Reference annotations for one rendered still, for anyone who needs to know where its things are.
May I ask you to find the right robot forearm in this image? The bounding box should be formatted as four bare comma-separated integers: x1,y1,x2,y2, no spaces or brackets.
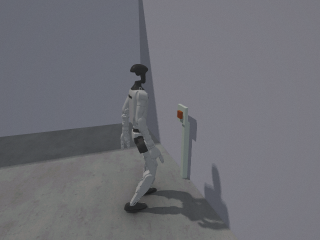
138,117,155,149

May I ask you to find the robot right foot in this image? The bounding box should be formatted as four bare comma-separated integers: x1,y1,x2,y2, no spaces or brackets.
124,202,147,211

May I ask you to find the left robot upper arm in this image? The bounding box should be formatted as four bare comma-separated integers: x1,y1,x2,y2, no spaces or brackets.
122,88,131,115

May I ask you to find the robot right hand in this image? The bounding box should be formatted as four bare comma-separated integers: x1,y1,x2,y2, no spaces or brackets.
149,146,164,167

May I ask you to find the robot left hand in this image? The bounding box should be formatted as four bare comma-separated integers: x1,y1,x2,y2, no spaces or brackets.
120,133,130,149

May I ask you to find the panel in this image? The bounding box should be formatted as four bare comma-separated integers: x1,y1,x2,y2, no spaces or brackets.
177,104,190,179

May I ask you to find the robot right thigh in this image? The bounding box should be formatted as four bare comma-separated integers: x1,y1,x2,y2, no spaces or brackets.
136,137,157,179

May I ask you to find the right robot upper arm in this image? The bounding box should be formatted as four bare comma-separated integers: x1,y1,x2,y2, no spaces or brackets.
135,90,148,125

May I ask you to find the button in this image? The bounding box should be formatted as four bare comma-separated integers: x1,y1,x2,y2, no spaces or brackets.
177,110,183,119

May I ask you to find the left robot forearm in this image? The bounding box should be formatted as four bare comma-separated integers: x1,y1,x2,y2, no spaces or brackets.
121,112,130,134

